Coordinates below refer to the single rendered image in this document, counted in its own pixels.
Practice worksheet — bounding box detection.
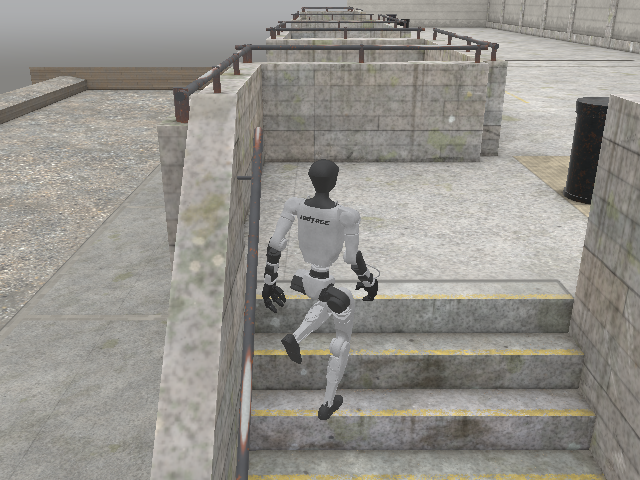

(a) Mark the robot right hand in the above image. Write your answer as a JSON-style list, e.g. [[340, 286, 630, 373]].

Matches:
[[355, 279, 378, 301]]

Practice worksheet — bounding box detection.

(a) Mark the humanoid robot head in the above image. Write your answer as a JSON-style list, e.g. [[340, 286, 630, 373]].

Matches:
[[304, 159, 339, 209]]

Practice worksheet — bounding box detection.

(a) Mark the robot right foot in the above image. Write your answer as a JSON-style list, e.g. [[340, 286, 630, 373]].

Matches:
[[318, 395, 343, 420]]

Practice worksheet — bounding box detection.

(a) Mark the robot left hand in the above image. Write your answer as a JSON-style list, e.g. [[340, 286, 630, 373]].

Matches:
[[262, 282, 286, 313]]

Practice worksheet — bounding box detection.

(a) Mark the right robot upper arm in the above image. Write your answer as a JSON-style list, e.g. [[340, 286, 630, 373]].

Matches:
[[339, 206, 361, 265]]

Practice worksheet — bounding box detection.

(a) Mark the left robot forearm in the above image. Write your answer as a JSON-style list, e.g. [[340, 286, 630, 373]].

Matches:
[[264, 237, 281, 285]]

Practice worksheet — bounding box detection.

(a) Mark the left robot upper arm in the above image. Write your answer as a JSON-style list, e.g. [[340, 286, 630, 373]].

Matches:
[[269, 197, 305, 251]]

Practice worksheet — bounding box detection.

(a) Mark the right robot forearm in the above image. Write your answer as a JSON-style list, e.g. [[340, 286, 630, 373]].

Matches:
[[351, 251, 375, 287]]

